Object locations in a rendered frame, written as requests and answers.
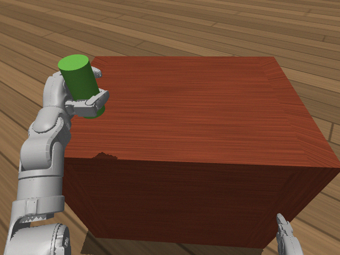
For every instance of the right robot hand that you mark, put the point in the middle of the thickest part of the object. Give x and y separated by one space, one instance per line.
287 243

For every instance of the can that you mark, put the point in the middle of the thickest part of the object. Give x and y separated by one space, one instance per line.
79 77

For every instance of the left robot arm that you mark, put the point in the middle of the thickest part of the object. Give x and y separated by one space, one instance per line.
39 193

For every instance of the left robot hand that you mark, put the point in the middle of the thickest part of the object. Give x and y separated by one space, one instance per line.
56 94

